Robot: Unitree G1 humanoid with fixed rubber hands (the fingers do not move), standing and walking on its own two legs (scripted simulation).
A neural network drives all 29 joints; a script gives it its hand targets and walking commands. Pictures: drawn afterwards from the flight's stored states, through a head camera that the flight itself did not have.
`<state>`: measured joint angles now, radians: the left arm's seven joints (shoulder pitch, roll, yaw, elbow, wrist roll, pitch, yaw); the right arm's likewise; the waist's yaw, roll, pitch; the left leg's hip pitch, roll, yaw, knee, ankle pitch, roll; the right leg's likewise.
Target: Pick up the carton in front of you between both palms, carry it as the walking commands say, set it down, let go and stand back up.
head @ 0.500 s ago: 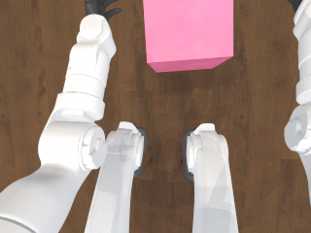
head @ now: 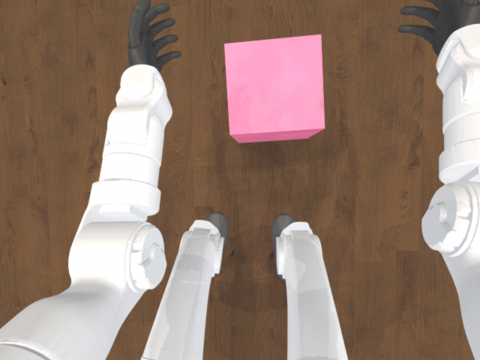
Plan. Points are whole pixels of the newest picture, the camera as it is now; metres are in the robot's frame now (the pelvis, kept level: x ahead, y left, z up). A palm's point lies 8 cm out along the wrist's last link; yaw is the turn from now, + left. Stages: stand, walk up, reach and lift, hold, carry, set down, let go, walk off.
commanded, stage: set down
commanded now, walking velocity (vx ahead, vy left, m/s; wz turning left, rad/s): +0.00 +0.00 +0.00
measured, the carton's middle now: (272, 98) +0.55 -0.05 -0.48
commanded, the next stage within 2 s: let go in 0.04 s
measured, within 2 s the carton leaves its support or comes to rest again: neither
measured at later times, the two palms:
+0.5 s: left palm (61, 134) +0.41 +0.19 +0.00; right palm out of the picture +0.41 -0.25 +0.00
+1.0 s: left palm out of the picture +0.27 +0.26 +0.10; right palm out of the picture +0.27 -0.21 +0.09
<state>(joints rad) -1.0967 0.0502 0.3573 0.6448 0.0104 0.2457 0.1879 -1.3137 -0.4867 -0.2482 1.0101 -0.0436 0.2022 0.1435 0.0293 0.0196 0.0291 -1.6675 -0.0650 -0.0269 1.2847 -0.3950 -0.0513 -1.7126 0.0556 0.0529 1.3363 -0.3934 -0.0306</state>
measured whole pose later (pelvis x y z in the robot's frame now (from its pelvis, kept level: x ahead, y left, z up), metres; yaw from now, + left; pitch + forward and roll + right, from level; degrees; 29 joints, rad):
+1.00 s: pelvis +0.11 +0.03 +0.17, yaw -3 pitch +4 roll +0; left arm 0.24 0.22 0.03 0.43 -0.02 0.03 -0.06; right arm 0.18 -0.21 -0.07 0.49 -0.01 0.02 0.06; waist 0.02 0.02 0.02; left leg -0.25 -0.05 -0.06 0.45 -0.27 0.02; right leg -0.25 0.02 0.06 0.44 -0.26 0.00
